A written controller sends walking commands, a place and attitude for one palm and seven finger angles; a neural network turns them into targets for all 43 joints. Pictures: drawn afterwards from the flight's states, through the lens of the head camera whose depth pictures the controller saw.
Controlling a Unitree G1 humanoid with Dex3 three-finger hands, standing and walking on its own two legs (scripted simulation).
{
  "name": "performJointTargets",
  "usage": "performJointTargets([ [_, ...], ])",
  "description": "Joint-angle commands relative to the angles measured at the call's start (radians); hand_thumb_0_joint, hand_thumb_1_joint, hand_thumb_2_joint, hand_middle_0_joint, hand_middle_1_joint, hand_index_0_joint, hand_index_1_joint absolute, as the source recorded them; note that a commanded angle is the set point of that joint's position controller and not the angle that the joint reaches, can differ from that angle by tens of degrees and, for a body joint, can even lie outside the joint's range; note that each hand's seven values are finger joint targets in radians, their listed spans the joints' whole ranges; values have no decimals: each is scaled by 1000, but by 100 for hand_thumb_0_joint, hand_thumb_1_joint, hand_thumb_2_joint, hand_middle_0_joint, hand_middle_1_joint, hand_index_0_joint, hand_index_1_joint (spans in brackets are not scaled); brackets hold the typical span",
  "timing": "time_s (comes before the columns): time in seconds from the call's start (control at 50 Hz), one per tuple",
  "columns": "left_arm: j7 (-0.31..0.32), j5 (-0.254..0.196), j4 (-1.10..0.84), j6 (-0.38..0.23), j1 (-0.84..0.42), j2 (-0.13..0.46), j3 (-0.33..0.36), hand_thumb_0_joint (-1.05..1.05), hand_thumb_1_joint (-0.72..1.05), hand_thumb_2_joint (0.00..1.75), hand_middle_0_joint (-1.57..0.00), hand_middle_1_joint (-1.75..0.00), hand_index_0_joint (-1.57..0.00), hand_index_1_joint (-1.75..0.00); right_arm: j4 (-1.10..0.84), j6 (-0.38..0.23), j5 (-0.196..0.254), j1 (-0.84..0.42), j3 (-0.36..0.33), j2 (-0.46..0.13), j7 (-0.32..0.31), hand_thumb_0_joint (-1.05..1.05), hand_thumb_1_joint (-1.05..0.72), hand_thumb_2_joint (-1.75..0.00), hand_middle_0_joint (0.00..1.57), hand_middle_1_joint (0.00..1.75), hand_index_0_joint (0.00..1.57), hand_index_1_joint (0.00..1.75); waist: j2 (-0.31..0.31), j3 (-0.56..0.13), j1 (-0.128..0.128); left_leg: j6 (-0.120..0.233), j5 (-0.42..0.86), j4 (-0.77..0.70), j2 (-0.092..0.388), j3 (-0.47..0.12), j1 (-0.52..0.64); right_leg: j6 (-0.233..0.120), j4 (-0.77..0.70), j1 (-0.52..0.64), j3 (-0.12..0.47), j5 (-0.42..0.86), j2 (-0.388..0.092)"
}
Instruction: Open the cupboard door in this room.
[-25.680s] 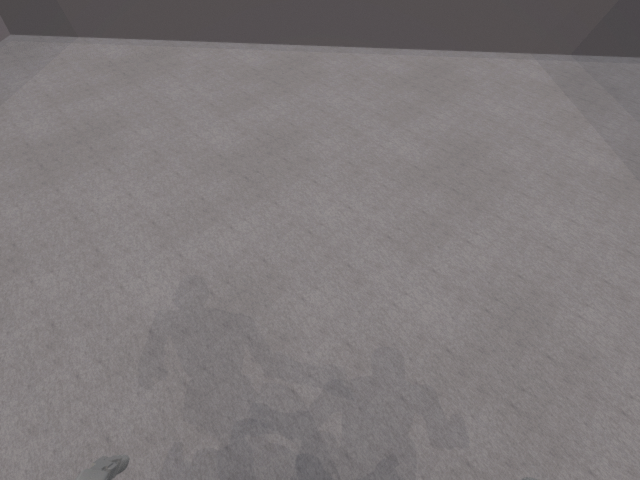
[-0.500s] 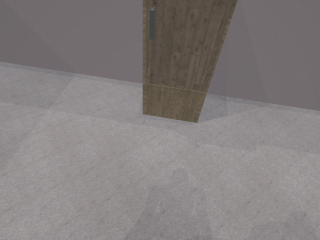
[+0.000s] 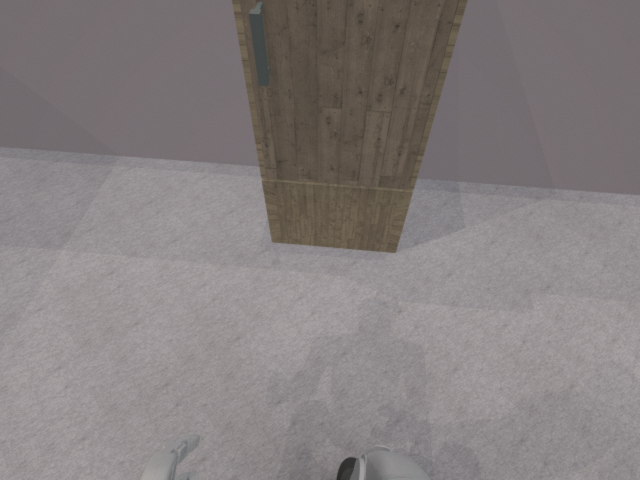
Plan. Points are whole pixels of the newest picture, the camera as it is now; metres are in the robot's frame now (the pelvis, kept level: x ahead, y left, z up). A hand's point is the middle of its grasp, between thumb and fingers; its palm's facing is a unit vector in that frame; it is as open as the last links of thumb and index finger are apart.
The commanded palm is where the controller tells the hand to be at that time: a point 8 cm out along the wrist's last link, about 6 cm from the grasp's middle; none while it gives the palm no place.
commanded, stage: take the last steps up to it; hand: left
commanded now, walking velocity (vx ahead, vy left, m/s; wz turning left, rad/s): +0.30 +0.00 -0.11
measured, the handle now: (261, 45) +0.91 +0.17 +0.05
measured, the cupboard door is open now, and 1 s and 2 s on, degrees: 0 0 0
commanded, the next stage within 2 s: come to a stop and stand still in 0.84 s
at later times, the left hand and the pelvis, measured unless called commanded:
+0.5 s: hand out of the picture +0.10 +0.18 -0.14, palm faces +0.13 -0.98 -0.16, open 7.4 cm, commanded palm none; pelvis +0.18 +0.02 +0.03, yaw -1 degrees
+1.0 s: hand (237, 272) +0.46 +0.18 -0.14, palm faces -0.08 -0.97 -0.25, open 7.3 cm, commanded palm none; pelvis +0.34 -0.01 +0.02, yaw -5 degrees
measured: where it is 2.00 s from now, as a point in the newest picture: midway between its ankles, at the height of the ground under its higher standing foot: (320, 428)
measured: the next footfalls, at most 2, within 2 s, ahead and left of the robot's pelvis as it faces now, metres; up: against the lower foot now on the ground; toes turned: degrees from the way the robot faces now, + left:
left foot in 0.54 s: +0.29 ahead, +0.15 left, +0.00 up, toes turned +7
right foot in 0.96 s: +0.43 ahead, -0.12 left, +0.00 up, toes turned -13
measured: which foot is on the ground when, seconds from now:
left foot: up 0.00-0.52, down 0.54-0.96, up 0.98-1.00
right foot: down 0.00-0.54, up 0.56-0.94, down 0.96-1.00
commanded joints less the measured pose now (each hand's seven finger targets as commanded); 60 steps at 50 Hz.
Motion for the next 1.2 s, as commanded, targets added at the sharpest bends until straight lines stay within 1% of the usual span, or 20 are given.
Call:
performJointTargets([
  [0.0,29,-18,43,18,225,165,46,0,90,90,-20,-30,-20,-30,-103,-7,-1,-14,-25,-87,4,0,-90,-90,20,30,20,30,-39,-81,53,23,139,494,59,-124,-464,-89,-413,312,515,168,-405],
  [0.04,30,-11,29,9,158,102,24,0,90,90,-20,-30,-20,-30,-112,14,-21,-50,-19,-75,11,0,-90,-90,20,30,20,30,-5,-33,5,11,210,389,96,-109,-397,-44,-458,102,395,47,-330],
  [0.12,27,1,43,0,171,90,28,0,90,90,-20,-30,-20,-30,-126,36,-32,-49,-21,-66,20,0,-90,-90,20,30,20,30,-54,-83,-27,-24,252,193,106,-61,-398,-26,-479,86,279,34,-253],
  [0.26,16,-3,100,-11,304,116,25,0,90,90,-20,-30,-20,-30,-203,15,-27,-294,-16,-108,35,0,-90,-90,20,30,20,30,-80,-84,48,-52,295,-82,98,-35,-548,-37,-461,365,301,244,-253],
  [0.38,24,0,140,-2,382,119,22,0,90,90,-20,-30,-20,-30,-233,-3,-22,-428,-7,-104,40,0,-90,-90,20,30,20,30,-106,-76,86,-38,242,-276,55,10,-500,-41,-409,495,293,417,-276],
  [0.44,26,0,147,7,371,123,25,0,90,90,-20,-30,-20,-30,-225,-9,-21,-403,-9,-108,38,0,-90,-90,20,30,20,30,-118,-68,63,-19,257,-388,28,41,-377,-25,-369,459,263,388,-264],
  [0.48,25,-9,144,10,338,115,22,0,90,90,-20,-30,-20,-30,-181,-19,-24,-279,-13,-131,25,0,-90,-90,20,30,20,30,-87,-104,-3,-1,349,-516,-1,74,-140,16,-231,364,203,444,-210],
  [0.5,22,-12,134,9,328,93,19,0,90,90,-20,-30,-20,-30,-145,-27,-28,-153,-31,-184,16,0,-90,-90,20,30,20,30,18,-162,-55,32,419,-546,79,-20,89,50,-48,207,168,349,-165],
  [0.52,15,-15,114,6,341,43,10,0,90,90,-20,-30,-20,-30,-116,-33,-40,-27,-54,-278,9,0,-90,-90,20,30,20,30,227,-239,-89,136,525,-562,321,-308,291,100,204,-28,73,-58,-51],
  [0.54,19,-8,86,-2,291,45,4,0,90,90,-20,-30,-20,-30,-93,-19,-30,35,-54,-296,8,0,-90,-90,20,30,20,30,254,-211,-102,220,612,-640,432,-400,274,105,403,-131,99,-387,-26],
  [0.62,6,7,93,32,251,28,24,0,90,90,-20,-30,-20,-30,-139,-23,-24,-154,-25,-169,7,0,-90,-90,20,30,20,30,84,4,-7,168,305,-779,332,-226,-117,114,466,-107,167,-213,-130],
  [0.68,4,10,80,55,275,-7,27,0,90,90,-20,-30,-20,-30,-151,-34,-27,-145,-30,-138,3,0,-90,-90,20,30,20,30,86,-23,19,153,412,-787,269,-93,-154,134,406,-79,144,-105,-135],
  [0.84,-7,4,14,57,123,25,20,0,90,90,-20,-30,-20,-30,-123,-27,-33,-107,-36,-191,1,0,-90,-90,20,30,20,30,140,-41,2,140,686,-679,244,-3,-59,135,-9,24,67,-54,-101],
  [0.9,-3,7,56,40,242,70,25,0,90,90,-20,-30,-20,-30,-110,-15,-27,-105,-36,-192,5,0,-90,-90,20,30,20,30,56,-108,66,74,653,-484,185,31,-115,123,-199,285,25,68,-50],
  [0.92,4,10,88,27,335,128,36,0,90,90,-20,-30,-20,-30,-112,-18,-17,-102,-29,-169,10,0,-90,-90,20,30,20,30,-44,-169,110,34,546,-320,138,70,-223,102,-227,463,123,199,-133],
  [0.94,20,13,107,16,401,224,55,0,90,90,-20,-30,-20,-30,-127,-20,-9,-65,-14,-98,14,0,-90,-90,20,30,20,30,-296,-237,113,-13,140,-73,13,118,-417,12,-270,623,419,511,-385],
  [0.96,24,-11,101,19,403,236,42,0,90,90,-20,-30,-20,-30,-138,2,-2,-77,-12,-126,2,0,-90,-90,20,30,20,30,-220,-262,103,-23,-116,39,10,0,-369,-71,-311,534,461,745,-471],
  [0.98,33,-9,83,19,295,214,34,0,90,90,-20,-30,-20,-30,-120,16,0,-69,-13,-115,-4,0,-90,-90,20,30,20,30,-141,-204,59,-27,-86,54,39,-54,-338,-85,-321,434,388,752,-446],
  [1.08,55,2,21,60,122,181,32,0,90,90,-20,-30,-20,-30,-102,70,0,-93,-16,-106,-2,0,-90,-90,20,30,20,30,-109,-145,23,-38,24,15,29,-64,-318,-46,-302,288,237,709,-372],
  [1.18,58,5,-1,82,117,191,51,0,90,90,-20,-30,-20,-30,-154,90,-11,-159,-35,-132,7,0,-90,-90,20,30,20,30,-176,-152,36,-56,82,26,-2,-59,-364,-48,-300,293,224,660,-360],
])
